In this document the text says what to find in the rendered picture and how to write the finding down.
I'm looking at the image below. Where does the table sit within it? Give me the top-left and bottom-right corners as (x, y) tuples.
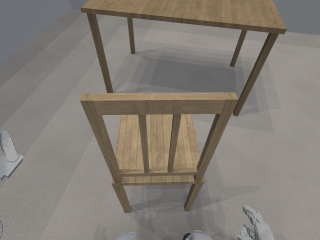
(80, 0), (287, 116)

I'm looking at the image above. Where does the chair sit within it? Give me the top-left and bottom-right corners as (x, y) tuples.
(80, 92), (238, 213)

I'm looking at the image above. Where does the right robot hand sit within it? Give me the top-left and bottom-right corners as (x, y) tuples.
(237, 205), (275, 240)

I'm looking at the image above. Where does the robot right shin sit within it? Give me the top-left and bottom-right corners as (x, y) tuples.
(189, 230), (202, 236)

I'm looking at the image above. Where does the left robot hand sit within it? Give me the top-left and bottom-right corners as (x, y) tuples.
(0, 129), (23, 182)

